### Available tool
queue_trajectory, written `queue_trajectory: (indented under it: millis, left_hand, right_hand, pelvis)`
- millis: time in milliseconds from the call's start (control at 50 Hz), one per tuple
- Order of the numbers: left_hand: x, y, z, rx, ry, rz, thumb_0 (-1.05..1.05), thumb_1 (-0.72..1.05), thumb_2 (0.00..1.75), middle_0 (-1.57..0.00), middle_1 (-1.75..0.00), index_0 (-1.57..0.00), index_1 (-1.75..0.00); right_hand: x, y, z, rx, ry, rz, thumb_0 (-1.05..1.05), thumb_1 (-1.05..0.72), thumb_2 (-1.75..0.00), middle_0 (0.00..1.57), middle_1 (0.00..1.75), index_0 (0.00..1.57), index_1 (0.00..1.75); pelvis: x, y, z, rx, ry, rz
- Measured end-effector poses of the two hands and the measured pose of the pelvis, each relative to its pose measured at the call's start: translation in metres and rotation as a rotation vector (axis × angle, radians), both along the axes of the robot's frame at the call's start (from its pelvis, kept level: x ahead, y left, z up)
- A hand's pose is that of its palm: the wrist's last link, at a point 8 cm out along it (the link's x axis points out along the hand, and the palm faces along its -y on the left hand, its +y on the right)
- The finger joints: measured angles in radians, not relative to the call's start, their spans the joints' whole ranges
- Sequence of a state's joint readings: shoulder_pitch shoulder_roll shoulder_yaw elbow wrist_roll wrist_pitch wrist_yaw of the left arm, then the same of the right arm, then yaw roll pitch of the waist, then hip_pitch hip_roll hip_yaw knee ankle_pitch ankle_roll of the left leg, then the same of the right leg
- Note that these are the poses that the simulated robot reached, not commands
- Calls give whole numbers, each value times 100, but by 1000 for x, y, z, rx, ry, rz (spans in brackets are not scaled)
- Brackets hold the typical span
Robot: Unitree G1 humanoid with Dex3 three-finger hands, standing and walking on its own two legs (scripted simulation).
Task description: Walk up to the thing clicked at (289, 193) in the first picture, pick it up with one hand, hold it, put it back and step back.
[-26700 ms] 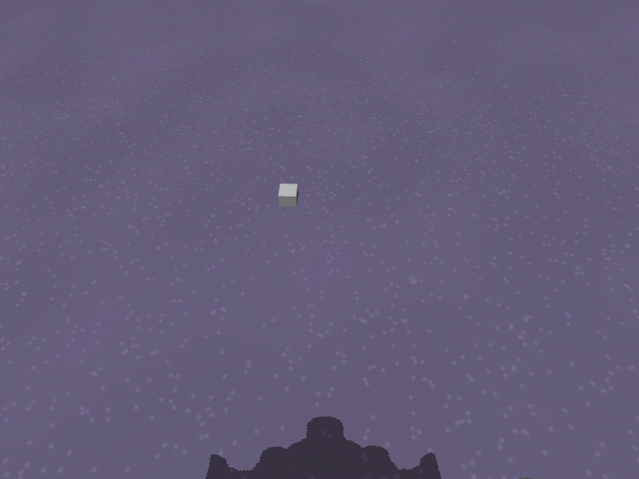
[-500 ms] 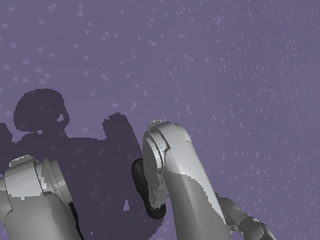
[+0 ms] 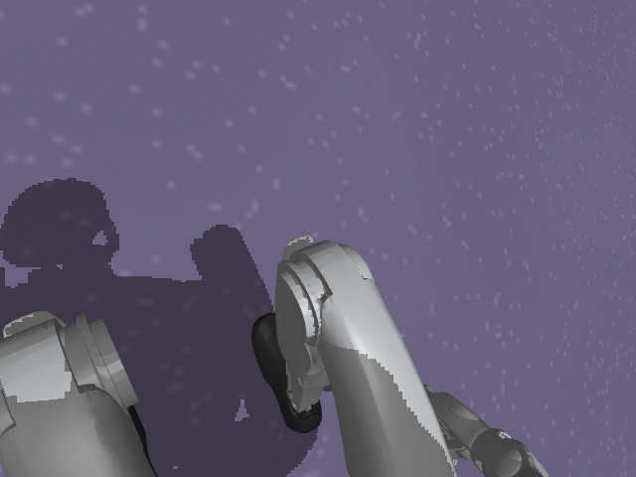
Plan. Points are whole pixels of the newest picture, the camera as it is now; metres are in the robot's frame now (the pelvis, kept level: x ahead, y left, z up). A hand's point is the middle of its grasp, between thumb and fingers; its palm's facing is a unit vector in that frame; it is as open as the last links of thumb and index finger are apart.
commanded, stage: open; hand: left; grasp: from above
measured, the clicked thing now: out of the picture +0.42 +0.35 -0.27
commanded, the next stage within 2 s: withdraw in 0.46 s
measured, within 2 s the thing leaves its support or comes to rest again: rests again in 0.74 s
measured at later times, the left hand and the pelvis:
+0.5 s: hand out of the picture +0.42 +0.35 -0.24, palm faces -0.44 -0.18 -0.88, open 14.1 cm; pelvis +0.00 +0.00 +0.00, yaw +0 degrees
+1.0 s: hand out of the picture +0.44 +0.37 -0.12, palm faces -0.31 -0.08 -0.95, open 14.1 cm; pelvis +0.00 +0.00 +0.03, yaw +4 degrees
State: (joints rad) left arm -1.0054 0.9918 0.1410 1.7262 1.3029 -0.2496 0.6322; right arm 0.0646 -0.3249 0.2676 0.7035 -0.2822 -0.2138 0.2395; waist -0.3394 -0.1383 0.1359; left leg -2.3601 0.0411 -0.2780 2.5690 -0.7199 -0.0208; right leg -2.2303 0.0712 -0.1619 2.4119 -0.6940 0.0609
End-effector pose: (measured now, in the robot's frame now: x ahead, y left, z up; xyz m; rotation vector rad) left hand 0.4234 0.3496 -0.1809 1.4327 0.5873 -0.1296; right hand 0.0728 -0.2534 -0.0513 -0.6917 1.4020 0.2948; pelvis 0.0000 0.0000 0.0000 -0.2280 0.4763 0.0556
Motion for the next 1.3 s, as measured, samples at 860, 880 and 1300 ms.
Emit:
queue_trajectory:
  millis: [860, 880, 1300]
  left_hand:
    - [18, 3, 49, 46, -143, 1, 0, -52, 98, -8, -102, -9, -101]
    - [18, 5, 59, 57, -155, 7, 0, -52, 98, -8, -102, -9, -101]
    - [-16, 16, 176, 3, 76, -32, 0, -52, 101, -8, -101, -8, -102]
  right_hand:
    - [10, 0, -7, 55, -25, -80, 0, -90, -90, 20, 30, 21, 30]
    - [12, 0, -8, 64, -34, -98, 0, -90, -90, 20, 30, 21, 30]
    - [29, -15, 30, 17, -124, -213, 0, -90, -90, 20, 30, 20, 30]
  pelvis:
    - [5, -2, 7, 8, 57, 10]
    - [5, -2, 8, 11, 65, 13]
    - [-12, -8, 70, 74, 100, 75]
